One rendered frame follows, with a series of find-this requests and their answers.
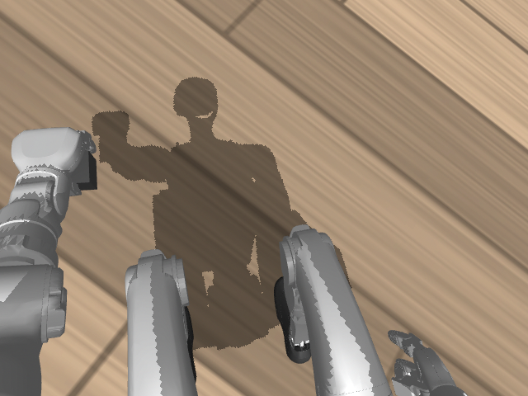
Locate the left robot arm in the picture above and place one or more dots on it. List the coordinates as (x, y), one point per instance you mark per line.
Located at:
(33, 299)

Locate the cube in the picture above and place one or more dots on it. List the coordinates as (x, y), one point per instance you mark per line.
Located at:
(85, 175)

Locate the left robot hand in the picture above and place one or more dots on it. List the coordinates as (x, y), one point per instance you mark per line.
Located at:
(60, 148)

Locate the right robot foot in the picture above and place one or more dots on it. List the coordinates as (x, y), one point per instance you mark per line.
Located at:
(298, 354)

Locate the right robot hand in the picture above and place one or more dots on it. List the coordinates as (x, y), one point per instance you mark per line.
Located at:
(425, 374)

